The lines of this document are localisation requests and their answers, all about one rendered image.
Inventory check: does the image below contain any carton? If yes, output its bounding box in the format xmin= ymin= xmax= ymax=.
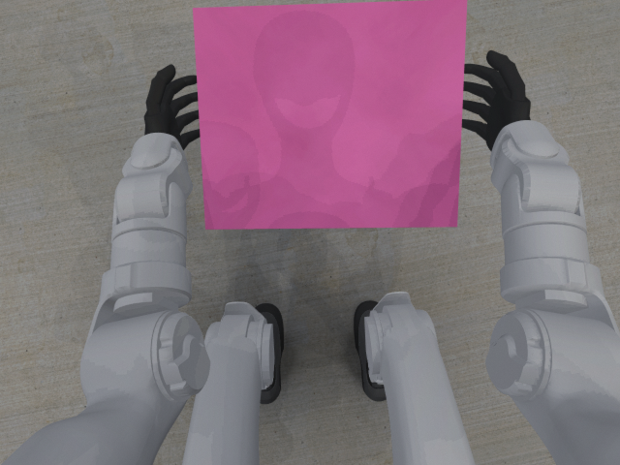
xmin=193 ymin=0 xmax=467 ymax=230

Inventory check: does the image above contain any right robot foot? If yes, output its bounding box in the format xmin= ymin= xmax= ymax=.
xmin=354 ymin=300 xmax=387 ymax=401

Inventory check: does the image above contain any robot left upper arm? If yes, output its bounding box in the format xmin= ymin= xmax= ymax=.
xmin=1 ymin=310 xmax=210 ymax=465

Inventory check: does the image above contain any left robot foot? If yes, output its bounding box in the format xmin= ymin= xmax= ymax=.
xmin=255 ymin=303 xmax=284 ymax=404

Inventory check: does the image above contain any robot right upper arm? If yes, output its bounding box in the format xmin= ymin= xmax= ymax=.
xmin=485 ymin=308 xmax=620 ymax=465

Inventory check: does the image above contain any robot foot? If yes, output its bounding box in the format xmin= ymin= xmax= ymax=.
xmin=354 ymin=300 xmax=387 ymax=401
xmin=255 ymin=303 xmax=284 ymax=404

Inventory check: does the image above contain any robot right hand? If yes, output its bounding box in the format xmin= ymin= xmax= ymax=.
xmin=462 ymin=50 xmax=531 ymax=151

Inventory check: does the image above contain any left robot forearm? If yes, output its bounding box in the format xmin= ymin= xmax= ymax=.
xmin=80 ymin=133 xmax=193 ymax=395

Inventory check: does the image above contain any robot left hand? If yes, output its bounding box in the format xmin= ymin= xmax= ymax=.
xmin=144 ymin=64 xmax=200 ymax=150

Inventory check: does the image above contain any right robot forearm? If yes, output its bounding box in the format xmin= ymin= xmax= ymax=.
xmin=490 ymin=120 xmax=620 ymax=337

